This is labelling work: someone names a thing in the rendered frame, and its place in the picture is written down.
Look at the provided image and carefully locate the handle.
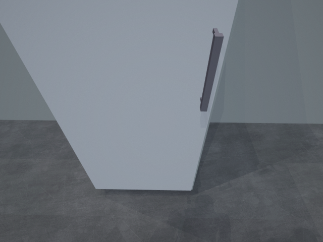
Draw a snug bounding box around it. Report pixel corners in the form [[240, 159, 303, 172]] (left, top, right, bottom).
[[200, 28, 224, 111]]

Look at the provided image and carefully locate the fridge door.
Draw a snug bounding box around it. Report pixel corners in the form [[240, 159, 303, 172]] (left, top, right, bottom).
[[0, 0, 238, 191]]

